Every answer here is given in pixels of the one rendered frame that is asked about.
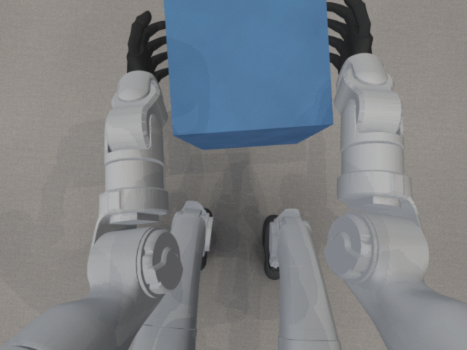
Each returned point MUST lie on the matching robot right thigh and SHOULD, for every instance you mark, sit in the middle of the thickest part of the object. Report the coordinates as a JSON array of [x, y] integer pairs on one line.
[[305, 316]]

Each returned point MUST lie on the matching carton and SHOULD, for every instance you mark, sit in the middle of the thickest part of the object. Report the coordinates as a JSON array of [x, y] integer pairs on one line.
[[248, 73]]

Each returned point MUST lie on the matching robot right upper arm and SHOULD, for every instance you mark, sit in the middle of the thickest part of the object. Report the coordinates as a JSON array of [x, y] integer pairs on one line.
[[383, 260]]

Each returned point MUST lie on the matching left robot shin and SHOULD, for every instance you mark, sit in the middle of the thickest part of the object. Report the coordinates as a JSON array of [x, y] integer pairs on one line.
[[190, 205]]

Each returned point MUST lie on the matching right robot forearm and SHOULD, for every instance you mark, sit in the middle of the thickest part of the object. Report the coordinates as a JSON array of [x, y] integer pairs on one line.
[[372, 141]]

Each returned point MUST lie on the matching right robot hand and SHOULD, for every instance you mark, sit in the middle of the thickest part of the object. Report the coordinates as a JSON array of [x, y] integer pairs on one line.
[[355, 33]]

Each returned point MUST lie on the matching left robot forearm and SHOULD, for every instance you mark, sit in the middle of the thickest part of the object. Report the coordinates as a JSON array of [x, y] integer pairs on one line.
[[133, 156]]

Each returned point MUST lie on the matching left robot hand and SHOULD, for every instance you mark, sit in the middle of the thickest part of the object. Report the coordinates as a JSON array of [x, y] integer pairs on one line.
[[140, 50]]

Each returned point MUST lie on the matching robot left upper arm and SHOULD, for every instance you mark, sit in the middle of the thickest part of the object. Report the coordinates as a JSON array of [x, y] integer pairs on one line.
[[129, 272]]

